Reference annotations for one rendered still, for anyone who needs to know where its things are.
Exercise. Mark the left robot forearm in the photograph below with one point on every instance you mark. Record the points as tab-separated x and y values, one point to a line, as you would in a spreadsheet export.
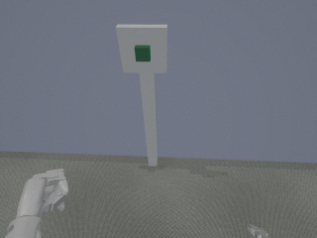
28	226

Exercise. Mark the right robot hand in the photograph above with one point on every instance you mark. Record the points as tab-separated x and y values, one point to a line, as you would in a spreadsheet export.
256	231

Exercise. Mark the panel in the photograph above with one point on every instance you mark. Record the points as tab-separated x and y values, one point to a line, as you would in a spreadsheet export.
155	36

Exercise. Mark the left robot hand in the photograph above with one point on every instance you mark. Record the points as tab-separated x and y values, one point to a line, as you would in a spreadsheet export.
50	187

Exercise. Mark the button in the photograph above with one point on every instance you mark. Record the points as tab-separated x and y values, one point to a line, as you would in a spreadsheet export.
143	53

